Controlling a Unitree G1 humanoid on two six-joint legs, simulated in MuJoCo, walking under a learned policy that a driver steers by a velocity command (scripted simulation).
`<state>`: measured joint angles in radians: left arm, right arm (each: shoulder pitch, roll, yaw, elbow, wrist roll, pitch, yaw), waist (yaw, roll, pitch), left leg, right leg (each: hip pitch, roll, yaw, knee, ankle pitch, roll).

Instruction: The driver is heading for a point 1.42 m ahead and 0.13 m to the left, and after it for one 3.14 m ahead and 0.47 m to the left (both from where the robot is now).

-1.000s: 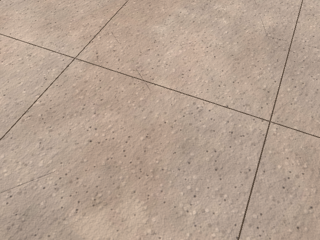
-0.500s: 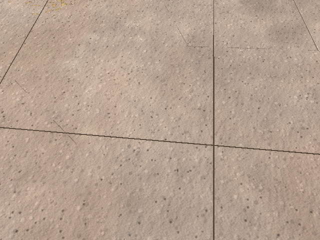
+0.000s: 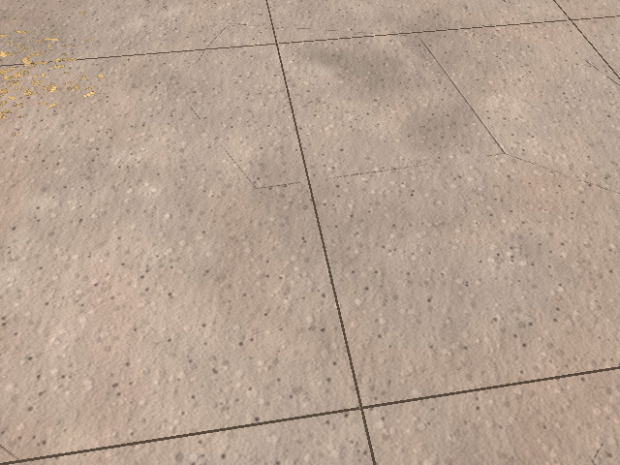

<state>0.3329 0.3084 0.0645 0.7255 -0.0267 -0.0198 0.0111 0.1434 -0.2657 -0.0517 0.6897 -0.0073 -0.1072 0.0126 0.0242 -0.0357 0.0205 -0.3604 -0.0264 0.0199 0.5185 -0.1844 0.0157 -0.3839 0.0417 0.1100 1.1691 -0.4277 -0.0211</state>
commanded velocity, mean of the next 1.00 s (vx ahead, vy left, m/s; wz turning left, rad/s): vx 0.50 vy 0.00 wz -0.14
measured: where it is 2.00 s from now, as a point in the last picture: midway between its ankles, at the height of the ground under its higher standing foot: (347, 245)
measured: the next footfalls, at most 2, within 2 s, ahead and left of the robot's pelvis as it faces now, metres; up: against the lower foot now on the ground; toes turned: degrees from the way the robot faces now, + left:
right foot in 0.38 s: +0.35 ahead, -0.18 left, +0.00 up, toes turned -11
left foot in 0.92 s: +0.70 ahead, +0.00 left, +0.00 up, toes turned -6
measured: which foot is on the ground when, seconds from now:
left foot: down 0.00-0.38, up 0.40-0.90, down 0.92-1.00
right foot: up 0.00-0.36, down 0.38-0.94, up 0.96-1.00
